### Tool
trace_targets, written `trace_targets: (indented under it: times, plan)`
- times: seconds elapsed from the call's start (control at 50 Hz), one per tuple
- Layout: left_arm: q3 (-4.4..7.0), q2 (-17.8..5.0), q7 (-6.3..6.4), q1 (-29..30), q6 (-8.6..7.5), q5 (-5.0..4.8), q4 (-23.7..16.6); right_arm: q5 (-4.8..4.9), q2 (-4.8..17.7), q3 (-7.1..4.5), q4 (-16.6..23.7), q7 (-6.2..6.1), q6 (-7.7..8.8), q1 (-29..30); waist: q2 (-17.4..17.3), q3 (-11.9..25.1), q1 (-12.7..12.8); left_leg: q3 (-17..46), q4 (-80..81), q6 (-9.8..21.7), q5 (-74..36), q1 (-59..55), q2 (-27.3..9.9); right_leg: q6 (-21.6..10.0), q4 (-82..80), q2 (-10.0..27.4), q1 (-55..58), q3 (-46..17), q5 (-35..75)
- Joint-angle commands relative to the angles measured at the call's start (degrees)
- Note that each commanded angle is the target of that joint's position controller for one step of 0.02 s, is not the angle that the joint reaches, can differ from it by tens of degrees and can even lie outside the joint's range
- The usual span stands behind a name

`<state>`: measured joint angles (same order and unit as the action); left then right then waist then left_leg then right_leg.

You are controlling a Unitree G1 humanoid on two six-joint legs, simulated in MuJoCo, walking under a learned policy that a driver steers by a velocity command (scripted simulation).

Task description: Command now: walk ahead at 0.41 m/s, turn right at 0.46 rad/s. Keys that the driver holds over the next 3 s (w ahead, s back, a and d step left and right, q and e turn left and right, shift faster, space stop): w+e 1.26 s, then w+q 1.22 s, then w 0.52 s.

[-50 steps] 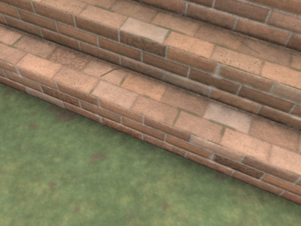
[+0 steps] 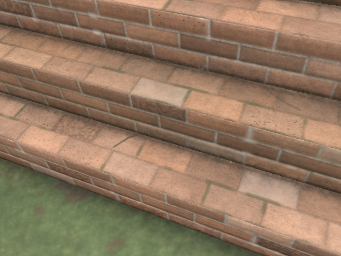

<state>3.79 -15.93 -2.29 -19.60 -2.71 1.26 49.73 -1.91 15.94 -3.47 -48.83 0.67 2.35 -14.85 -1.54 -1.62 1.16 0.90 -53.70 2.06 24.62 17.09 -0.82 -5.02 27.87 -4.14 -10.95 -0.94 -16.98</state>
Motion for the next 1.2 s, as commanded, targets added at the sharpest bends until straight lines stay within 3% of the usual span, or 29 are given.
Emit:
trace_targets:
  times: [0.02,0.1,0.2,0.24,0.28,0.3,0.32,0.34,0.36,0.4,0.44,0.54,0.66,0.72,0.74,0.76,0.78,0.8,0.82,0.86,0.9,0.96,1.0,1.06,1.1,1.14,1.16,1.18,1.2]
  plan:
    - [1.90,-7.99,1.14,-2.27,-0.77,-0.53,-1.66,-0.56,5.41,-0.59,6.26,0.74,2.23,7.37,4.71,-2.42,1.03,1.89,-1.73,-0.09,-5.72,21.23,-2.65,-9.51,-16.86,15.28,13.85,-23.97,8.74]
    - [2.03,-8.35,1.75,-5.05,-1.09,-1.34,0.56,-0.62,3.81,0.44,8.06,1.36,1.27,11.29,5.85,-1.25,1.32,-0.61,5.78,-3.60,-10.28,19.79,-0.93,-9.59,-16.42,13.13,12.25,-18.66,19.24]
    - [2.56,-9.32,1.87,-3.44,-1.41,-0.88,0.67,0.33,3.82,1.28,10.92,0.82,1.45,17.27,7.77,-1.08,1.62,-1.49,19.47,-4.12,-19.45,7.19,1.31,-5.33,-13.38,11.01,3.21,-16.70,26.23]
    - [2.77,-9.96,1.94,-1.04,-1.48,-0.99,-0.08,0.59,5.67,0.62,9.86,-0.09,1.62,13.21,7.59,0.34,-0.69,-0.76,22.07,-2.98,-19.56,-0.69,1.69,-3.18,-9.89,11.53,0.75,-18.48,28.73]
    - [2.49,-9.47,1.97,1.45,-1.76,-1.29,-1.07,-0.15,8.09,-0.53,6.56,-1.35,2.69,2.76,3.50,5.24,-5.65,-0.44,27.77,-0.96,-18.56,-13.63,1.49,-0.93,4.09,6.92,-1.05,-16.54,34.50]
    - [1.50,-6.25,1.71,1.71,-2.09,-1.79,-2.35,-1.46,11.68,-1.41,5.99,-2.30,3.25,-4.48,-2.02,11.23,-8.53,9.01,31.24,1.15,-8.67,-22.89,-8.13,0.51,17.71,2.93,-6.18,-12.97,24.88]
    - [-0.06,-0.12,2.14,-2.96,-1.84,-2.94,-4.43,-2.62,16.69,-2.16,6.54,-2.49,2.84,-5.31,-14.97,14.20,-5.53,31.36,38.81,5.66,-2.27,-31.02,-22.80,1.46,30.55,-4.45,-20.35,-6.73,-12.00]
    - [0.24,-4.20,2.62,-5.27,-0.64,-1.57,-2.99,-1.78,14.68,-2.44,6.34,-2.11,1.94,-1.64,-12.74,12.15,-2.54,39.62,42.35,8.18,10.75,-24.65,-23.78,0.61,37.77,0.19,-23.99,-5.36,-12.13]
    - [0.62,-6.21,2.23,-3.05,0.02,-0.43,-1.97,-0.88,9.10,-1.17,7.71,-1.63,1.88,2.61,-6.03,6.17,-1.59,33.10,43.55,7.21,13.68,-17.84,-20.98,0.31,38.83,3.11,-23.58,-5.20,-7.48]
    - [0.48,-5.11,1.19,0.77,0.50,0.15,-1.85,-0.13,4.75,0.15,7.30,-1.28,2.44,5.09,-3.43,1.54,-0.78,17.18,44.27,5.54,-6.31,-10.86,-15.25,1.47,36.09,6.01,-21.12,-3.76,-2.53]
    - [0.04,-3.74,0.86,2.16,1.24,1.05,-2.10,-0.26,4.41,0.34,5.72,-1.28,3.63,3.23,-3.71,2.42,-0.43,8.80,43.53,5.90,-22.89,-9.15,-13.41,2.43,37.09,6.38,-19.33,-2.30,0.05]
    - [-0.97,-1.85,-0.03,11.05,1.47,0.97,-5.68,0.21,5.06,0.02,4.64,-0.95,4.34,1.94,-3.11,3.14,-0.74,-1.92,42.43,7.45,-39.90,-8.77,-14.01,4.14,29.02,7.38,-21.44,-0.37,5.45]
    - [-2.17,-1.82,0.35,14.32,1.84,1.10,-7.06,0.48,7.41,-0.88,3.49,-1.18,3.88,0.26,-6.92,7.05,-1.42,-8.35,36.58,6.48,-40.34,-7.73,-14.74,2.53,15.02,5.52,-9.43,5.11,5.44]
    - [-1.65,-2.55,0.45,13.79,1.28,1.47,-7.34,0.95,8.34,-1.12,3.17,-1.53,2.59,-0.76,-4.22,7.08,-1.37,-8.77,27.11,5.84,-43.06,-9.99,-15.33,0.13,7.36,2.16,-6.54,7.12,-0.22]
    - [-1.13,-2.63,0.75,9.07,0.79,2.06,-5.87,1.04,7.99,-0.89,3.12,-1.67,1.94,-0.96,-0.91,8.79,0.87,-11.14,16.92,4.56,-45.90,-8.36,-13.79,-1.35,2.81,0.05,-0.46,7.46,-0.25]
    - [-0.13,-4.80,1.35,3.58,0.18,2.33,-4.46,1.04,7.11,-0.31,4.87,-1.56,1.46,1.72,4.22,10.43,4.55,-12.58,2.09,1.40,-38.57,-1.06,-11.21,-3.26,-4.67,3.54,7.45,0.58,2.29]
    - [1.60,-13.20,2.44,2.73,0.05,2.35,-4.96,0.50,0.40,1.57,9.38,-0.76,1.59,2.48,20.01,9.59,1.58,-14.66,-15.88,-3.23,-2.53,20.99,-2.27,-9.13,-7.46,20.07,18.68,-24.30,25.19]
    - [2.79,-15.05,3.01,-2.01,0.71,0.29,-4.63,-1.21,2.89,1.51,8.91,-0.99,1.31,3.75,14.29,13.40,5.26,-4.14,-26.98,-4.07,3.68,27.63,-0.41,-17.01,-9.80,24.64,19.10,-31.88,29.18]
    - [2.36,-12.37,3.38,0.95,1.03,-0.17,-5.01,-1.72,2.76,1.56,8.59,-1.03,1.26,4.68,7.10,8.73,3.39,-1.43,-31.66,-4.67,-0.42,29.81,-2.92,-17.20,-8.91,22.67,14.89,-27.06,28.18]
    - [0.81,-7.40,3.38,8.77,1.22,-0.74,-6.78,-1.72,2.64,1.63,8.26,-0.96,1.21,4.63,1.88,4.60,-1.30,-1.29,-32.14,-5.01,-4.77,27.53,-4.13,-13.17,-8.27,16.70,5.40,-18.20,34.50]
    - [0.13,-5.84,3.55,11.25,0.61,-0.36,-7.75,-2.04,2.70,1.76,8.14,-0.90,-0.04,3.51,2.42,6.11,-3.00,-2.58,-31.13,-5.16,-7.87,21.32,-2.87,-10.90,-7.43,12.97,-0.20,-12.66,43.93]
    - [0.48,-6.84,3.92,7.04,0.08,-0.35,-6.34,-1.30,1.25,2.54,10.09,-1.48,-1.28,5.24,4.04,6.84,-2.59,-3.47,-23.42,-4.94,-9.21,20.65,-1.74,-9.87,-6.15,10.94,1.23,-11.72,50.08]
    - [0.62,-6.72,4.47,6.90,0.43,0.43,-6.52,-0.83,-1.34,3.68,10.35,-2.04,-1.58,4.69,8.97,8.81,-2.39,-4.99,-23.84,-4.27,-7.05,18.31,-0.19,-10.49,-5.74,10.06,1.27,-12.02,48.21]
    - [0.47,-5.87,4.99,10.29,1.26,0.10,-8.76,-0.44,-1.79,4.47,12.69,-2.54,-1.36,7.10,6.46,6.00,-3.61,-4.54,-5.13,-2.87,-4.28,7.53,0.87,-8.64,-5.66,8.58,-5.76,-12.22,45.38]
    - [0.68,-6.00,4.91,10.76,0.86,0.82,-9.10,0.65,-0.05,3.67,12.40,-3.80,-0.95,3.48,7.84,7.85,-4.89,-2.32,8.74,-1.15,-7.32,-0.08,2.20,-7.49,-1.22,10.72,-1.90,-16.49,62.50]
    - [0.71,-4.93,4.50,11.37,0.55,-0.05,-9.59,1.51,0.87,2.99,10.52,-4.99,0.19,-2.65,7.62,10.76,-6.36,-2.78,27.59,0.07,-17.45,-3.42,2.19,-5.46,7.03,9.70,7.00,-17.63,65.28]
    - [0.36,-3.77,4.13,14.92,0.52,-1.63,-11.48,0.73,0.31,2.95,9.55,-5.43,0.91,-6.51,4.27,11.16,-8.35,-2.28,36.55,1.14,-26.41,-11.91,0.37,-3.08,15.17,6.79,2.27,-16.00,57.35]
    - [-0.38,-0.38,3.55,15.41,0.02,-2.75,-14.35,-0.51,4.39,1.93,9.33,-5.67,1.35,-7.71,-8.34,11.40,-6.71,9.69,35.67,4.46,-50.73,-26.02,-12.68,1.06,29.72,0.50,-15.67,-10.73,19.08]
    - [-0.23,0.37,3.97,6.69,0.69,-0.46,-14.46,-1.03,8.29,0.25,10.89,-5.06,0.14,-4.57,-15.06,13.54,-1.42,21.33,32.87,12.53,-62.21,-26.87,-25.91,3.14,47.00,-5.86,-27.16,-4.77,-14.81]
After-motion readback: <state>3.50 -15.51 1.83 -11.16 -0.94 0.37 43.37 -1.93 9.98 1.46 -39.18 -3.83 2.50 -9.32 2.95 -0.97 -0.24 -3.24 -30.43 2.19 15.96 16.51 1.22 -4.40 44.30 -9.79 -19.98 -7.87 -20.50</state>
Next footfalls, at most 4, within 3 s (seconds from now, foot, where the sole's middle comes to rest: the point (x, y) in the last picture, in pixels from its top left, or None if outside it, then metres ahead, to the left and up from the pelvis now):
0.30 left None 0.31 0.11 -0.78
0.76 right None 0.32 -0.11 -0.77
1.16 left None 0.46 -0.01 -0.77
1.56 right None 0.33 -0.27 -0.77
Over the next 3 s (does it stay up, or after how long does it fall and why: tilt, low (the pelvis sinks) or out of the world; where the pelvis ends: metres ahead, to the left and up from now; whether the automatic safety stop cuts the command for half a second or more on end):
stays up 0.82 -0.08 0.35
